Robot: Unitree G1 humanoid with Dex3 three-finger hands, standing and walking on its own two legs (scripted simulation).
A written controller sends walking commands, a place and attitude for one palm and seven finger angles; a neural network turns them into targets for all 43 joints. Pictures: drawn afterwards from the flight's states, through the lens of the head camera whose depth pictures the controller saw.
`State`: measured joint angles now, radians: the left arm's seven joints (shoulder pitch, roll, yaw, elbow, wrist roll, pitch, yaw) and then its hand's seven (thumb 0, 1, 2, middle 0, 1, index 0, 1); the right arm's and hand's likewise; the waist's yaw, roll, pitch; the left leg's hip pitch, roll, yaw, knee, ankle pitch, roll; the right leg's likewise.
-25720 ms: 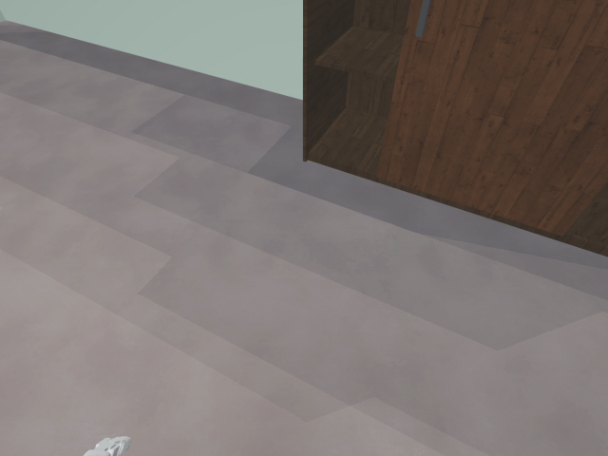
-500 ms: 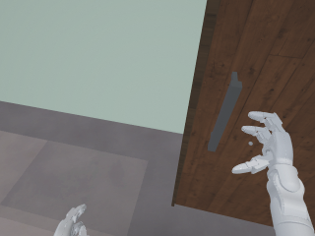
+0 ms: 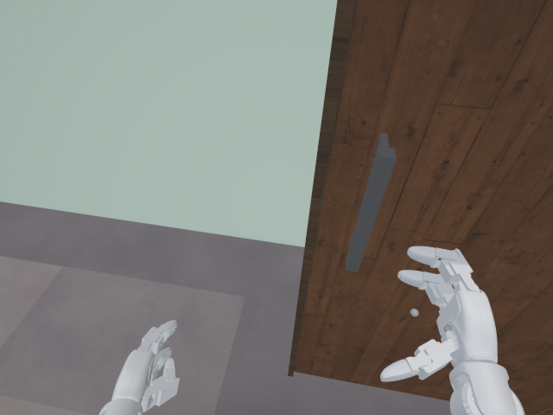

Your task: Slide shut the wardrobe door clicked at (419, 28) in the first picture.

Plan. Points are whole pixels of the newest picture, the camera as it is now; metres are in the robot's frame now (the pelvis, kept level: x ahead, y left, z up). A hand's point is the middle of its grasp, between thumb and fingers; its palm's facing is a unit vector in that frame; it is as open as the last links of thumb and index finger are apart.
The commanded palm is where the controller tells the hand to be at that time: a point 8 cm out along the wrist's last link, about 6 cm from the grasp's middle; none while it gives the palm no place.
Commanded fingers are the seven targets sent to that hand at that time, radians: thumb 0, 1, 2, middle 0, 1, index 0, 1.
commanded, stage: slip the hand off the handle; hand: right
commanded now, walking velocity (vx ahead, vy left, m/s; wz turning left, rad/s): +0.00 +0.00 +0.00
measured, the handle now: (366, 209) +0.39 -0.12 +0.12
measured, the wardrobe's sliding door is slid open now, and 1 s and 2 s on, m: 0.00 0.00 0.00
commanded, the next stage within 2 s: draw the hand back to the body in 0.10 s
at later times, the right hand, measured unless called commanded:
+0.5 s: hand (430, 321) +0.22 -0.17 +0.12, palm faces +0.15 +0.99 -0.05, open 14.7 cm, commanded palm +0.17 -0.22 +0.13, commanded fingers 0.00 0.55 -0.20 0.25 1.15 0.25 1.15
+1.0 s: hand (487, 325) +0.20 -0.21 +0.15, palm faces +0.33 +0.89 -0.30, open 13.0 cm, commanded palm +0.15 -0.25 +0.17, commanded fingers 0.00 -0.17 -0.55 0.22 0.73 0.22 0.73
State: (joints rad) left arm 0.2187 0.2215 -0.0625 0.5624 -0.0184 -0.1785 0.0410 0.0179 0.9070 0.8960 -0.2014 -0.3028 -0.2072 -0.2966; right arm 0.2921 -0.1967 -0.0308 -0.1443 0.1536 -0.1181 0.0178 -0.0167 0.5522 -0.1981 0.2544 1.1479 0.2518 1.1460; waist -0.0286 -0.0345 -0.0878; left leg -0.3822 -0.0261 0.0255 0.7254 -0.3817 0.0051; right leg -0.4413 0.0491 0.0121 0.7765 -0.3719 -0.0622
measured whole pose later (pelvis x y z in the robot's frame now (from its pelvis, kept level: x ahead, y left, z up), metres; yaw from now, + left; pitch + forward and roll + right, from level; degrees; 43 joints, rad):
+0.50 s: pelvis +0.01 +0.02 +0.00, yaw +0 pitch +2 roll +1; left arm 0.28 0.24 -0.06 0.58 -0.03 -0.22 0.06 0.02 0.91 0.90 -0.20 -0.30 -0.21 -0.30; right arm 0.44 -0.23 -0.13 -0.30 0.25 -0.06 0.05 -0.02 0.55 -0.20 0.25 1.15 0.25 1.15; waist -0.03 -0.05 -0.11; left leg -0.36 -0.05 0.04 0.72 -0.40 0.03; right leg -0.42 0.03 0.03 0.77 -0.38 -0.03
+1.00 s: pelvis +0.01 +0.02 +0.02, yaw -1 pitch -3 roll +1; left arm 0.22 0.22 -0.05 0.62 -0.01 -0.18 0.08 0.02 0.91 0.90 -0.20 -0.30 -0.21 -0.30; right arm 0.48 -0.32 -0.19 -0.37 0.09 -0.07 -0.08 -0.01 0.17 -0.38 0.24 0.92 0.24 0.92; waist -0.06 -0.05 -0.04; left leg -0.18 -0.04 0.04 0.56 -0.32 0.03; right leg -0.24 0.03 0.03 0.61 -0.31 -0.04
